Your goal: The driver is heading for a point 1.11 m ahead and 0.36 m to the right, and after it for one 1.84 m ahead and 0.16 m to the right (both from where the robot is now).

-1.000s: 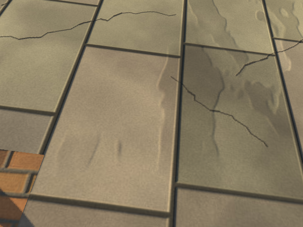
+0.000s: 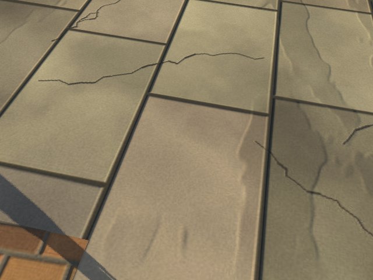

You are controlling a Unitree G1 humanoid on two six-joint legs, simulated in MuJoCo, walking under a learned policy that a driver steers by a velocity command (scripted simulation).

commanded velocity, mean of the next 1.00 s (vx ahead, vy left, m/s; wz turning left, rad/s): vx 0.49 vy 0.00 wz -0.54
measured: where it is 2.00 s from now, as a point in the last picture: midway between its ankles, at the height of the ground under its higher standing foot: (235, 223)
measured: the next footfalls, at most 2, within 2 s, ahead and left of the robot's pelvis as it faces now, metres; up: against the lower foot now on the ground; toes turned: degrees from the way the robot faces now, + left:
right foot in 0.18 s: +0.29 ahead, -0.13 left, +0.00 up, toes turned -7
left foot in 0.66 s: +0.60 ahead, +0.01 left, +0.00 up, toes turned -27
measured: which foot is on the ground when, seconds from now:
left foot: down 0.00-0.20, up 0.22-0.64, down 0.66-1.00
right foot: up 0.00-0.16, down 0.18-0.68, up 0.70-1.00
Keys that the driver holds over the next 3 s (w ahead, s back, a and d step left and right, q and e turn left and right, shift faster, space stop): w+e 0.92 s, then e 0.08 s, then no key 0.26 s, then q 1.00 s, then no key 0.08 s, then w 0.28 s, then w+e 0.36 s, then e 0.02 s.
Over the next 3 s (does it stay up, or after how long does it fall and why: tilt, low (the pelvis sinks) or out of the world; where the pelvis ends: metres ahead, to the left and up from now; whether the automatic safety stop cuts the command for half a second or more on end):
stays up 0.91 -0.24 -0.03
